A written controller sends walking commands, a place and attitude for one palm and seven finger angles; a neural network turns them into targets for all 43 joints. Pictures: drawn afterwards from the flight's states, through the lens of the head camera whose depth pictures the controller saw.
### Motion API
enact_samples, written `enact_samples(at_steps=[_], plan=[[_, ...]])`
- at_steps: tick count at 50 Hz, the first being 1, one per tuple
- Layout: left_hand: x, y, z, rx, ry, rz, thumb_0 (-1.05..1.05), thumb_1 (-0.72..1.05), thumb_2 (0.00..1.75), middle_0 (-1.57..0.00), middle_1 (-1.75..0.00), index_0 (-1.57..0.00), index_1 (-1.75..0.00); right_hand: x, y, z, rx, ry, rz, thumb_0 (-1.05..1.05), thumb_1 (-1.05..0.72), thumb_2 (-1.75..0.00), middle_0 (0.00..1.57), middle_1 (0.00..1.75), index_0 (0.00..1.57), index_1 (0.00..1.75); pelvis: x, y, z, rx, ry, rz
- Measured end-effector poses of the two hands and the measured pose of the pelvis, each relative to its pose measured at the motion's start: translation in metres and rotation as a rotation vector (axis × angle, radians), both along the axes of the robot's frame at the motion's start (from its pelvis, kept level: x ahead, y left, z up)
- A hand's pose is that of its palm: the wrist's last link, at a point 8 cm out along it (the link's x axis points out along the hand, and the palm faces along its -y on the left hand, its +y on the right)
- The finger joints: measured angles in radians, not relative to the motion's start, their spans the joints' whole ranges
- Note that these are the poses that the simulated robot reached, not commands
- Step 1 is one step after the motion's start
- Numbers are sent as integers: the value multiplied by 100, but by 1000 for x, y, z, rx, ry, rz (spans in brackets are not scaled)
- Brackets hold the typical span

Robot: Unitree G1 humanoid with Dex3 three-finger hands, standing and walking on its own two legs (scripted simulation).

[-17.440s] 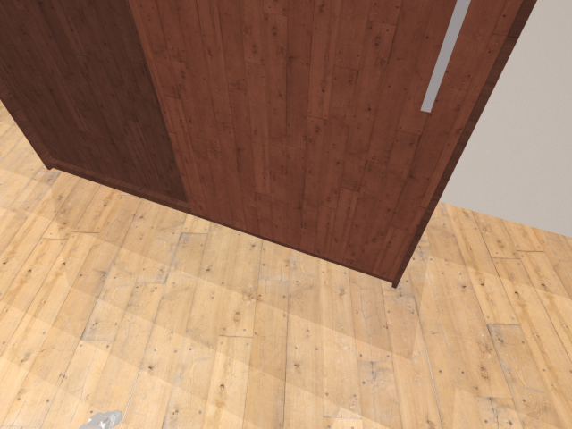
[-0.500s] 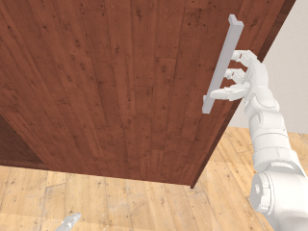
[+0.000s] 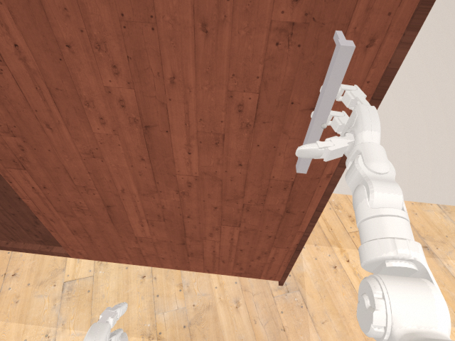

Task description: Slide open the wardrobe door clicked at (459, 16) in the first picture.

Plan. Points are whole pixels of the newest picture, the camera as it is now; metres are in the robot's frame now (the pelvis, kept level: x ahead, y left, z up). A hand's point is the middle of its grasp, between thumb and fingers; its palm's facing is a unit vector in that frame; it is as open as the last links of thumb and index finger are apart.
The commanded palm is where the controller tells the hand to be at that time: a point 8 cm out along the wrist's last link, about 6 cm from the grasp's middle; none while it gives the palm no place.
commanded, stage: slide the fingers in behind the handle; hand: right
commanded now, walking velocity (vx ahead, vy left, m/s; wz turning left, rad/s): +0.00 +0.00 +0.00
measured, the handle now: (317, 111) +0.49 -0.12 +0.18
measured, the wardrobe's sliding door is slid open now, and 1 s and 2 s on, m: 0.00 0.00 0.00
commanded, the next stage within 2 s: grip the handle and tug to test in 1.24 s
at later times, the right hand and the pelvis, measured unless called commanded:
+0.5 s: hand (319, 127) +0.43 -0.11 +0.19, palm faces +0.03 +1.00 +0.01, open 14.0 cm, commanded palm +0.40 -0.16 +0.19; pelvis +0.00 +0.00 +0.00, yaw -1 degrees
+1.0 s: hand (314, 126) +0.43 -0.10 +0.19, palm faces +0.02 +1.00 +0.03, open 14.0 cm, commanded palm +0.40 -0.16 +0.19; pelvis +0.00 +0.00 +0.00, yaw -1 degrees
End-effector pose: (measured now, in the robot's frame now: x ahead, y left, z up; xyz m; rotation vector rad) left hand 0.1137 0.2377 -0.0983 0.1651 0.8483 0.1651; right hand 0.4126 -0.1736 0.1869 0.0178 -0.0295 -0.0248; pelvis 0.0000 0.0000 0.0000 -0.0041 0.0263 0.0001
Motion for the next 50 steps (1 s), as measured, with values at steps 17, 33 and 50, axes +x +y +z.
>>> enact_samples(at_steps=[17, 33, 50], plan=[[40, -7, 10, 0, -55, -56, 1, 90, 90, -20, -30, -20, -30, -12, 9, 2, -3, 22, 8, -1, 50, -29, 30, 120, 30, 120, 5, 2, 0, 3, -17, -21], [19, -4, 3, 6, 4, -27, 1, 90, 90, -20, -30, -20, -30, -10, 6, -2, 2, 52, -8, -1, 50, -30, 30, 120, 30, 120, 2, 3, 1, 4, -20, -16], [5, -4, 0, 9, 22, -7, 2, 90, 90, -20, -30, -20, -30, -2, 17, 0, 8, 52, 8, -1, 50, -29, 30, 120, 30, 120, 0, -1, 1, 3, -11, -11]])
